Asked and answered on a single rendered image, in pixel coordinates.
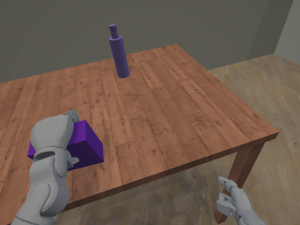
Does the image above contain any left robot forearm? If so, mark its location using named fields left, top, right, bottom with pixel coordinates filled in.
left=10, top=147, right=69, bottom=225

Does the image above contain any sponge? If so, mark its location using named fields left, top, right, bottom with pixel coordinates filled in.
left=27, top=120, right=104, bottom=171

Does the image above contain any left robot hand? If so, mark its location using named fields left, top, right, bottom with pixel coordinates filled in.
left=30, top=109, right=81, bottom=169

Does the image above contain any right robot hand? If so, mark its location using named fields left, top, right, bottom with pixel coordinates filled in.
left=217, top=176, right=253, bottom=221

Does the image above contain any right robot forearm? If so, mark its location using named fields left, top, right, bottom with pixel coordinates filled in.
left=236, top=208, right=266, bottom=225

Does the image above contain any table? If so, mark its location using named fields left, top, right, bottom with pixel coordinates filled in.
left=0, top=43, right=279, bottom=225

